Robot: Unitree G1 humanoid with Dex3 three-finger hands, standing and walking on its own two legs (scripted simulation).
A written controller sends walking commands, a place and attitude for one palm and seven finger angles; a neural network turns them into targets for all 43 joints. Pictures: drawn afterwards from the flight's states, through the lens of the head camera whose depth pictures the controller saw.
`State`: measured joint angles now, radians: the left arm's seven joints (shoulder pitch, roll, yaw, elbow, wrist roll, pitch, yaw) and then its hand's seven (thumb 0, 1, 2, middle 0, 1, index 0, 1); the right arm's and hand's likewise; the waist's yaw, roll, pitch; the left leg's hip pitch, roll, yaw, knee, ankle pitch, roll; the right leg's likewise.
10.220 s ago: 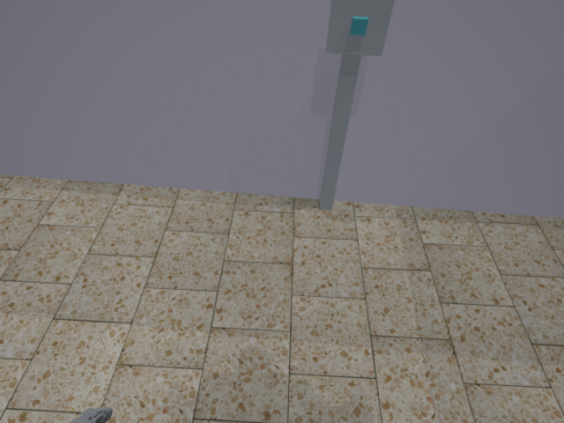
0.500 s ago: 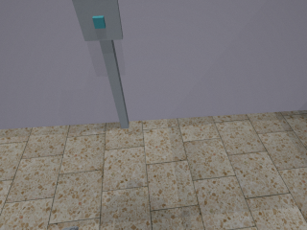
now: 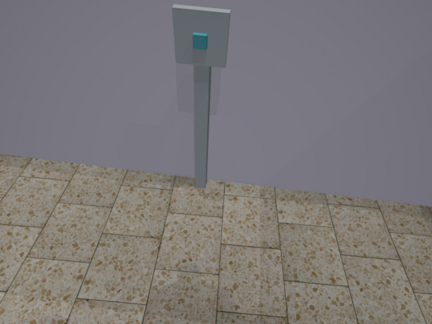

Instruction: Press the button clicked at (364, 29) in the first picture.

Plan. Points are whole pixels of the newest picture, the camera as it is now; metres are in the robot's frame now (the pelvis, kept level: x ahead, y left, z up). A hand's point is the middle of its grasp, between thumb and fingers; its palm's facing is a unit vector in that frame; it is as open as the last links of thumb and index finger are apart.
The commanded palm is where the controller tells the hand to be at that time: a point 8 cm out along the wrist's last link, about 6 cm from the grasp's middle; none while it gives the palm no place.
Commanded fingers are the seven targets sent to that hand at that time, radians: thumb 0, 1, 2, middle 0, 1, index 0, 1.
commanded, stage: take the last steps up to it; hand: left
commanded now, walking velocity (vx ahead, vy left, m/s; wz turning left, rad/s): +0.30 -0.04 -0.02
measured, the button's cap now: (200, 40) +0.92 +0.14 +0.10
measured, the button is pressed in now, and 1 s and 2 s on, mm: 0 0 0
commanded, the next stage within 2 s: come to a stop and stand still in 0.96 s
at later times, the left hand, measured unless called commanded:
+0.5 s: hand (166, 285) +0.23 +0.13 -0.16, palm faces +0.04 -0.98 -0.20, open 7.3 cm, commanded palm none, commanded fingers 0.00 0.90 0.90 -0.20 -0.30 -0.20 -0.30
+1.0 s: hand (157, 247) +0.32 +0.18 -0.17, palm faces +0.06 -0.99 -0.15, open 7.3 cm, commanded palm none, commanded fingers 0.00 0.90 0.90 -0.20 -0.30 -0.20 -0.30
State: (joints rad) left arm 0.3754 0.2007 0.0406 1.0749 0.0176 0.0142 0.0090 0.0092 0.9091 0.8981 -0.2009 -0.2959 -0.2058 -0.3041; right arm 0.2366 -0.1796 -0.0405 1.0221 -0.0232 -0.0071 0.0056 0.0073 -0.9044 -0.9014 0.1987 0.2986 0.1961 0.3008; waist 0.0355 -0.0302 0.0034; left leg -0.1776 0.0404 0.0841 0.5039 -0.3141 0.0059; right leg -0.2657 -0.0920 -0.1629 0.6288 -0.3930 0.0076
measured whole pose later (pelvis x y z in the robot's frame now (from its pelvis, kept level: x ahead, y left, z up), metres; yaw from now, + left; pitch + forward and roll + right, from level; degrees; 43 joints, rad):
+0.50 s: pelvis +0.15 -0.05 +0.00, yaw +0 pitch -1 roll +0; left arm 0.17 0.15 0.05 1.02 0.01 -0.06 0.01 0.00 0.92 0.90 -0.20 -0.30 -0.20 -0.30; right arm 0.35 -0.17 -0.06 1.14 -0.02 0.00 0.00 0.01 -0.90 -0.90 0.20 0.30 0.20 0.30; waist -0.02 0.03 0.06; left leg -0.38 0.10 0.04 1.18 -0.38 0.01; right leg -0.31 -0.05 -0.17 0.57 -0.24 -0.04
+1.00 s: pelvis +0.32 +0.00 +0.01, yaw +0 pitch -1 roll -1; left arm 0.29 0.17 0.05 1.10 0.03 -0.01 0.00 0.01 0.91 0.90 -0.20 -0.30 -0.20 -0.30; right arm 0.26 -0.16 -0.04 1.05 -0.02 -0.07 -0.02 -0.02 -0.95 -0.90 0.20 0.30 0.20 0.30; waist 0.01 -0.03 0.03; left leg -0.19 0.03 0.19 0.41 -0.21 0.06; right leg -0.49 -0.11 -0.08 1.08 -0.31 0.02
